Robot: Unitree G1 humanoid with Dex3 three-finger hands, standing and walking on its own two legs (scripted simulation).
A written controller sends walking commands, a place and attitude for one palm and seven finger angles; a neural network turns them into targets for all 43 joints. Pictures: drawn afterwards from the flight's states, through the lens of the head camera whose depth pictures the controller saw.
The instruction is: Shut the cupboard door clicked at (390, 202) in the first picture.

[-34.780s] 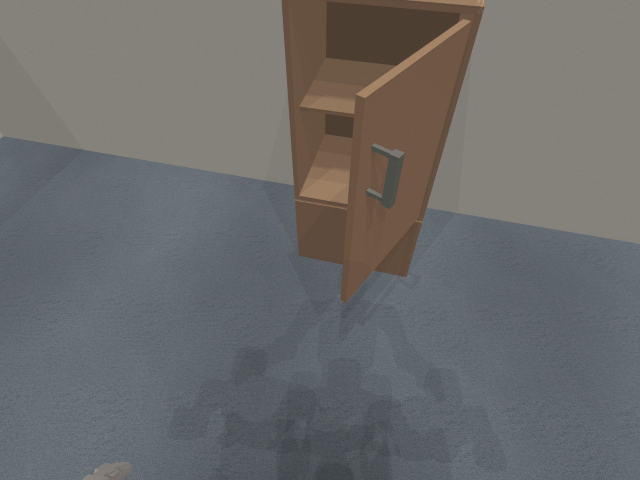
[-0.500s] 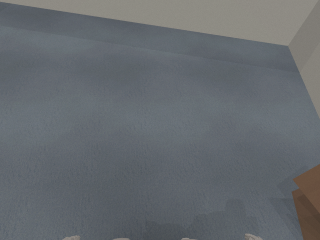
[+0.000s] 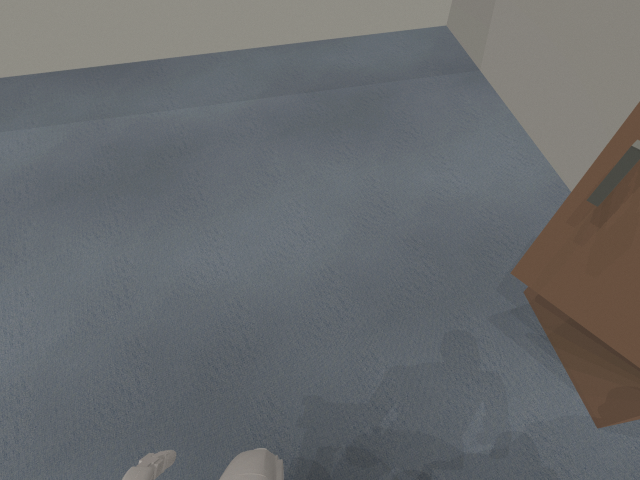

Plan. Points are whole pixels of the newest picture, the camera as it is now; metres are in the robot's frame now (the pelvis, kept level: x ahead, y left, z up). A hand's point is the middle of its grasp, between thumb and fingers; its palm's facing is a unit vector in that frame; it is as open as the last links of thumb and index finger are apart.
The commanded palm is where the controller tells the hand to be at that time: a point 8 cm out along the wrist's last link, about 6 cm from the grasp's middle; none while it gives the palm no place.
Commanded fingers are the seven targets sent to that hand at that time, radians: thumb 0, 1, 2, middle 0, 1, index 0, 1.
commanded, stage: turn to face it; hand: left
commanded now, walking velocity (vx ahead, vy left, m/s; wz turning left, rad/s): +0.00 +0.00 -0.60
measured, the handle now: (621, 169) +0.57 -0.47 +0.01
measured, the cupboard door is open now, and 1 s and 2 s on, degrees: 31 31 31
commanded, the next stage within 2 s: take the last steps up to it in 1.26 s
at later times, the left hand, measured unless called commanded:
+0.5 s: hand (201, 443) +0.18 +0.19 -0.15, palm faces -0.30 -0.93 -0.22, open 7.4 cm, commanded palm none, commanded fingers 0.00 0.90 0.90 -0.20 -0.30 -0.20 -0.30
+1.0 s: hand (237, 413) +0.23 +0.15 -0.18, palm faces -0.54 -0.82 -0.21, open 7.4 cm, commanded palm none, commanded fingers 0.00 0.90 0.90 -0.20 -0.30 -0.20 -0.30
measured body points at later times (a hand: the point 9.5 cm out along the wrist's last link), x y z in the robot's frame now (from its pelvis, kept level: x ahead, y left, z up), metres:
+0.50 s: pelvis +0.02 +0.02 +0.01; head +0.07 +0.01 +0.45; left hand +0.20 +0.24 -0.14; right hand +0.00 -0.24 -0.13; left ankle +0.04 +0.14 -0.73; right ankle -0.04 -0.11 -0.69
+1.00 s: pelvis +0.05 +0.02 +0.00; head +0.10 +0.01 +0.44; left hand +0.25 +0.19 -0.16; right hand -0.02 -0.25 -0.12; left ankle +0.12 +0.10 -0.73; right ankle -0.05 -0.09 -0.70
